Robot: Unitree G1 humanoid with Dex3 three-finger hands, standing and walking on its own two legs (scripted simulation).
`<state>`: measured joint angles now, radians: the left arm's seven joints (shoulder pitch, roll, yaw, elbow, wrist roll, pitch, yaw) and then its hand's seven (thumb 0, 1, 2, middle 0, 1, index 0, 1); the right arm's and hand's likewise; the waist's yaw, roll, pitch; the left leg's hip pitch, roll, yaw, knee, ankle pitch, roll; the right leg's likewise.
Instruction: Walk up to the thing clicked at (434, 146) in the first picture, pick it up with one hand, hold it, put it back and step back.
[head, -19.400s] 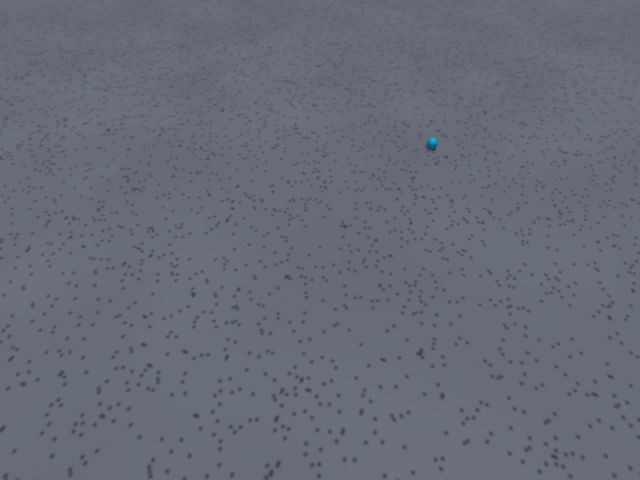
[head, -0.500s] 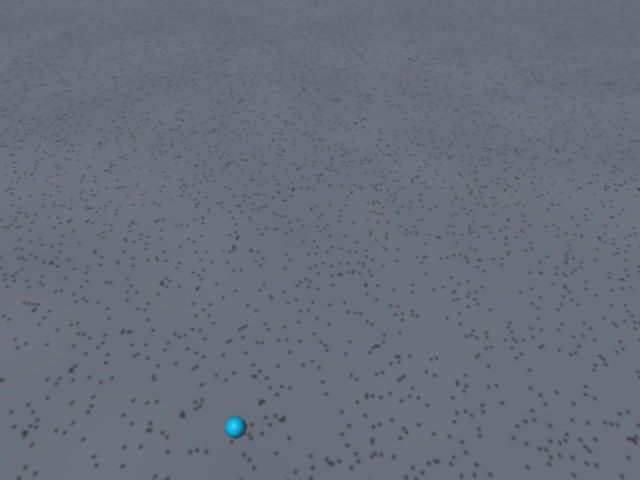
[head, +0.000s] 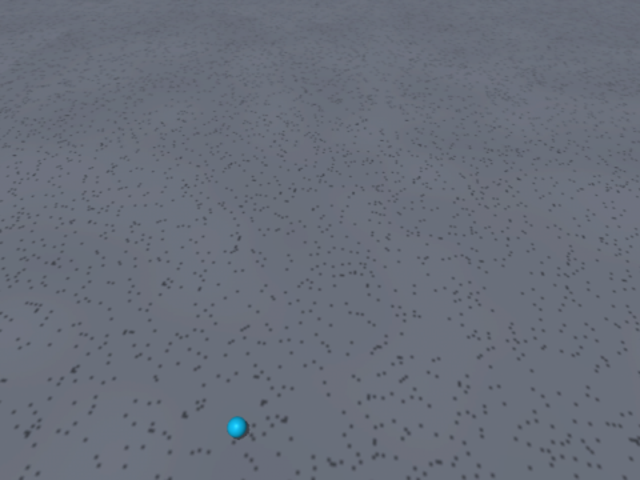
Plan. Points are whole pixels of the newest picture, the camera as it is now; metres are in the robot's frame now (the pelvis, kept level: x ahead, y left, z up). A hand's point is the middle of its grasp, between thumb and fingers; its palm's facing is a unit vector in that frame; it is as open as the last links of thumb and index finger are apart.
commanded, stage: stand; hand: left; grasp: from above
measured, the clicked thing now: (236, 426) +0.39 +0.24 -0.76
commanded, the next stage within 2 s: rise first in 0.08 s
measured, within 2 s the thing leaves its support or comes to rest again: neither
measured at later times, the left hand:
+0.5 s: hand out of the picture +0.15 +0.25 -0.18, palm faces -0.06 -0.93 -0.35, open 10.2 cm
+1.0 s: hand out of the picture +0.11 +0.27 -0.26, palm faces -0.20 -0.86 -0.47, open 14.1 cm
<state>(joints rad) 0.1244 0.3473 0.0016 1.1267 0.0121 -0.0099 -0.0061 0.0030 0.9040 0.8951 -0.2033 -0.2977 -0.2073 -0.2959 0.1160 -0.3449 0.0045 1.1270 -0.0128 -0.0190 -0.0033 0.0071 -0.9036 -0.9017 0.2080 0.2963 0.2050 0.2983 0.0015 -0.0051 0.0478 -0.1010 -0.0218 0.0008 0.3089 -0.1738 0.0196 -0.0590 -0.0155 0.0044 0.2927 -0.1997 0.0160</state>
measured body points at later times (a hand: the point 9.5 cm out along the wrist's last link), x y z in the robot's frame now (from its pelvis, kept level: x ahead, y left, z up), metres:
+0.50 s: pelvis -0.02 +0.00 -0.03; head +0.05 +0.01 +0.41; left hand +0.15 +0.30 -0.16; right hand +0.08 -0.27 -0.15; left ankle +0.00 +0.10 -0.75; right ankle -0.02 -0.13 -0.75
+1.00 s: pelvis -0.02 +0.00 -0.12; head +0.09 +0.02 +0.32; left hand +0.12 +0.31 -0.23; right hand +0.16 -0.25 -0.21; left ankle +0.00 +0.10 -0.75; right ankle -0.02 -0.13 -0.75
